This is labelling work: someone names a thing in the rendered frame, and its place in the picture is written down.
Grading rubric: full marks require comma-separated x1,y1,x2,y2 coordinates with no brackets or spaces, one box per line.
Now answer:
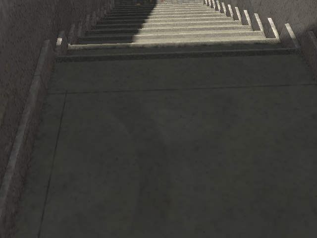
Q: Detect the stairs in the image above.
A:
66,3,283,56

